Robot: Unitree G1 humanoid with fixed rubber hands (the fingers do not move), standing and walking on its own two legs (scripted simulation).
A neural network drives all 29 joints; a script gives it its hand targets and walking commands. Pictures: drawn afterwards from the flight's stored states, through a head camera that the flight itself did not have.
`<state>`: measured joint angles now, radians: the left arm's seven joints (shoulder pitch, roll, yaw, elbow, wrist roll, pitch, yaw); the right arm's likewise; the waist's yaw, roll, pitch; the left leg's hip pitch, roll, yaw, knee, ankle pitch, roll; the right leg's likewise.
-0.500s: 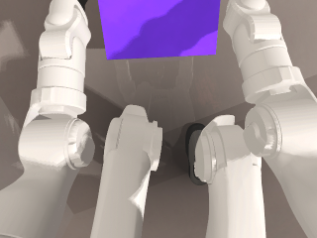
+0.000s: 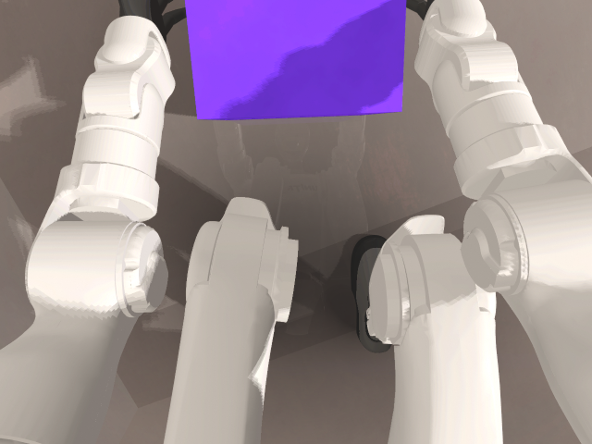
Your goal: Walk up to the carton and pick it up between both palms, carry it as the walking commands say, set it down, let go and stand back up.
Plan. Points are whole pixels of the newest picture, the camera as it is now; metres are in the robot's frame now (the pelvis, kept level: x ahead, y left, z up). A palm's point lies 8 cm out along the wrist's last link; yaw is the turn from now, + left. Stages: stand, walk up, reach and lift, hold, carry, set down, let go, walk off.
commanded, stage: set down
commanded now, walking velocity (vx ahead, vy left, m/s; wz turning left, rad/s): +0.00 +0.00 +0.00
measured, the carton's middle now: (293, 11) +0.54 +0.07 -0.25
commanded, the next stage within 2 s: none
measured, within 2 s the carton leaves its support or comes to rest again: neither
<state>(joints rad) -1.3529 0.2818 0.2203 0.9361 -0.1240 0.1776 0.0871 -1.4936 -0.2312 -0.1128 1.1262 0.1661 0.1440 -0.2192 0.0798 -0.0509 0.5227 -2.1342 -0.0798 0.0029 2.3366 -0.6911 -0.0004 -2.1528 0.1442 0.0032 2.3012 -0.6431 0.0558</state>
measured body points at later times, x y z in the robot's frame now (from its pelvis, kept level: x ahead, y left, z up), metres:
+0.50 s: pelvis +0.00 -0.01 -0.01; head +0.36 +0.04 +0.25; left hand +0.51 +0.22 -0.19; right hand +0.55 -0.09 -0.19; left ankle +0.09 +0.11 -0.32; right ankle +0.11 -0.11 -0.32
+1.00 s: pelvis +0.00 -0.01 -0.01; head +0.36 +0.04 +0.24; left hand +0.51 +0.22 -0.20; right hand +0.56 -0.09 -0.19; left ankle +0.10 +0.11 -0.32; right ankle +0.11 -0.11 -0.32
